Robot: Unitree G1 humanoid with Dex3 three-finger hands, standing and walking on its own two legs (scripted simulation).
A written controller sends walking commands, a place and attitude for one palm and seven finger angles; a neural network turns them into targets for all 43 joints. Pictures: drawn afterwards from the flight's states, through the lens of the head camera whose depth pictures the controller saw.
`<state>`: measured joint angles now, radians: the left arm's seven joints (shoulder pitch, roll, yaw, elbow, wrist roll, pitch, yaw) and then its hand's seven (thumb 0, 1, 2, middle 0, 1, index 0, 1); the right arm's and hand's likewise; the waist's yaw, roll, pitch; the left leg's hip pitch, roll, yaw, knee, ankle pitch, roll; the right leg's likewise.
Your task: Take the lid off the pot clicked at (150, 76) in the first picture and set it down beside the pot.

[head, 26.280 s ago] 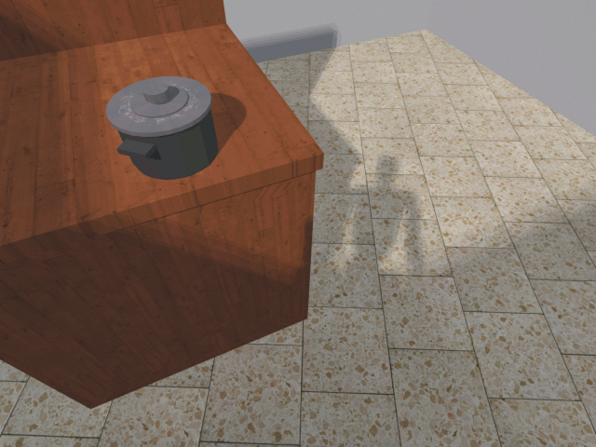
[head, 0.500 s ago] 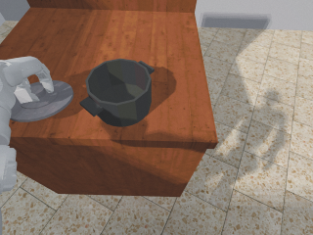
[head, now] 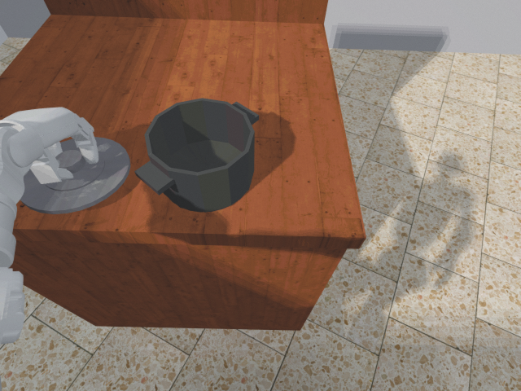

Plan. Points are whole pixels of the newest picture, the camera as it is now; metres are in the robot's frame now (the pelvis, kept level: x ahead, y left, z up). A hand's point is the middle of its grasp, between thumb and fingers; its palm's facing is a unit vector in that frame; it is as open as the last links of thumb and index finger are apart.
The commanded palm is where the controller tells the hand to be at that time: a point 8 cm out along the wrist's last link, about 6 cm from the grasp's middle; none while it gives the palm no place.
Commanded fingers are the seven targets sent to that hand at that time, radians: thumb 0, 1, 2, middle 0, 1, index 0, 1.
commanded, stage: open the fingers wide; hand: left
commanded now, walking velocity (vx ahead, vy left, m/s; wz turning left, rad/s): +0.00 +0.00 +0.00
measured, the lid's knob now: (69, 161) +0.46 +0.30 +0.07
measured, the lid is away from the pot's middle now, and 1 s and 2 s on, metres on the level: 0.22 0.23 0.23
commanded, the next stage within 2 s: raise the empty hand in 0.94 s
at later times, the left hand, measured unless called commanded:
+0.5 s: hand (47, 153) +0.44 +0.31 +0.11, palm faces -0.43 -0.08 -0.90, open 8.2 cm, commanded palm +0.47 +0.31 +0.17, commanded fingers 0.00 0.06 0.76 -0.46 -0.83 -0.46 -0.83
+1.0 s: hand (47, 143) +0.46 +0.32 +0.11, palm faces -0.41 -0.11 -0.91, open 11.0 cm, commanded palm +0.47 +0.32 +0.17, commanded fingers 0.00 -0.09 0.82 -0.43 -0.71 -0.43 -0.71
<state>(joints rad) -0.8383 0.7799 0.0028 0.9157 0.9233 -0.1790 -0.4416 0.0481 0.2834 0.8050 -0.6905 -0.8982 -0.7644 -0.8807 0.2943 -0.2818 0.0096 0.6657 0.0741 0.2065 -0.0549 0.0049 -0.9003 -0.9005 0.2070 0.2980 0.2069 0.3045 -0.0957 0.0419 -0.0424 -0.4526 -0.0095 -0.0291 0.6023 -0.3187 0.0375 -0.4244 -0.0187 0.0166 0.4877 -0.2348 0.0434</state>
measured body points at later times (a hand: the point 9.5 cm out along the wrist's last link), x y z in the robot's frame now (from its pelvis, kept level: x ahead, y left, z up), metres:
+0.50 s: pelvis -0.01 +0.00 +0.00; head +0.07 +0.00 +0.44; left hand +0.46 +0.31 +0.16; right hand +0.04 -0.28 -0.13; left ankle -0.02 +0.09 -0.73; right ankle +0.00 -0.16 -0.73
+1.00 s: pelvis +0.00 +0.01 -0.01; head +0.08 +0.01 +0.44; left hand +0.48 +0.32 +0.16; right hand +0.05 -0.26 -0.13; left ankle -0.02 +0.09 -0.73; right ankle +0.00 -0.16 -0.73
